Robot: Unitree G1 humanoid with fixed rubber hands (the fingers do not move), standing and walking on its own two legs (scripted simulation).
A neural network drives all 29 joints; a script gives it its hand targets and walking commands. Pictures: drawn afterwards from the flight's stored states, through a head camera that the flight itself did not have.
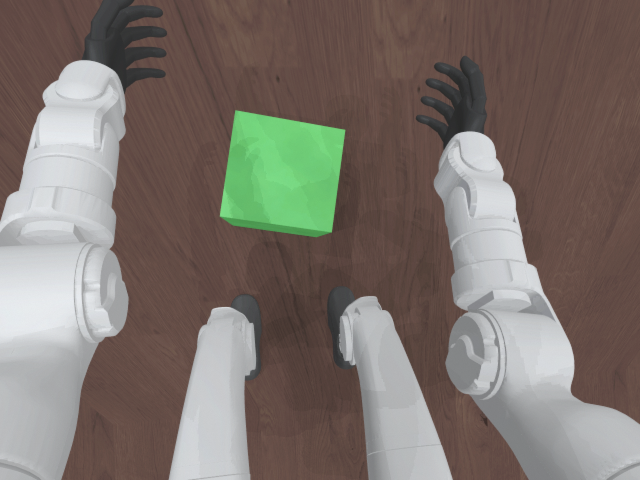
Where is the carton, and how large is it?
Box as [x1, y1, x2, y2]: [220, 110, 344, 236]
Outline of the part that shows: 235,110 220,216 233,225 311,236 318,236 331,232 344,130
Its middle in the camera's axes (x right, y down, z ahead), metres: -0.09 -0.12 +0.85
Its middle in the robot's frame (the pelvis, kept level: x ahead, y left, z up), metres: +0.49 +0.00 -0.51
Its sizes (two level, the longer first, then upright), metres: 0.210 0.200 0.250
